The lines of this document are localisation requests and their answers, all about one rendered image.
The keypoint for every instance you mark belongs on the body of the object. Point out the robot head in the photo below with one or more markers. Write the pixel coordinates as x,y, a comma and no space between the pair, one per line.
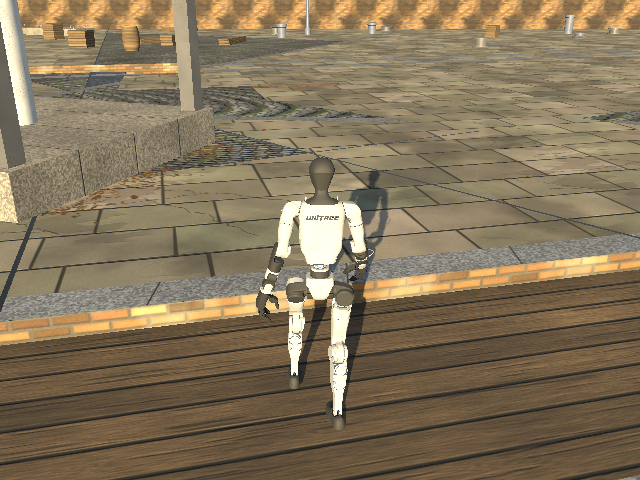
321,172

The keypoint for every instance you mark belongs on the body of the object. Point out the left robot forearm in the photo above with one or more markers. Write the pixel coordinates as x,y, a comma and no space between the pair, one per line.
272,272

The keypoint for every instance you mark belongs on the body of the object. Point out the robot left hand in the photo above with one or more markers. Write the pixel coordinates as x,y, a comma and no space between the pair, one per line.
261,303

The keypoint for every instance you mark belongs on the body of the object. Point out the right robot forearm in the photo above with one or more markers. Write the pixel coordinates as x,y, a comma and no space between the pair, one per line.
361,258

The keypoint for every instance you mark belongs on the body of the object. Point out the robot right hand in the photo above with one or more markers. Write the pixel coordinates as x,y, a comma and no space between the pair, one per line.
362,272

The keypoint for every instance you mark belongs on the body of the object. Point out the robot left upper arm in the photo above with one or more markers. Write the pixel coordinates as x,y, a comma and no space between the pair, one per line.
286,223

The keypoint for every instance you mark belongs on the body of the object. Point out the robot right upper arm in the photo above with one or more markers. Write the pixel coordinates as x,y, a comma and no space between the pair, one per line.
353,212

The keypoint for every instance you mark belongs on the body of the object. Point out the left robot thigh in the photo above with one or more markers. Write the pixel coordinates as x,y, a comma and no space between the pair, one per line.
296,292

